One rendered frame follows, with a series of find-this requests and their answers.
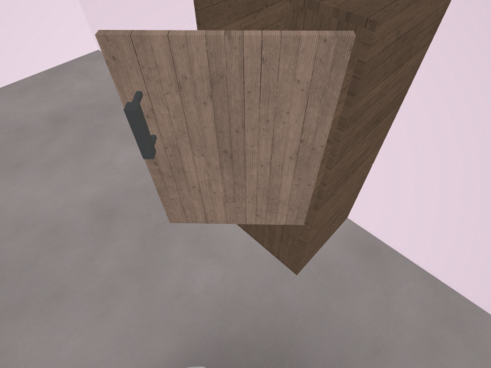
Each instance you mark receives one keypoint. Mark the handle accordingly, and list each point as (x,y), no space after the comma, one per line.
(138,124)

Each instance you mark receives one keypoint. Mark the cupboard door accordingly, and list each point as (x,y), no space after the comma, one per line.
(241,117)

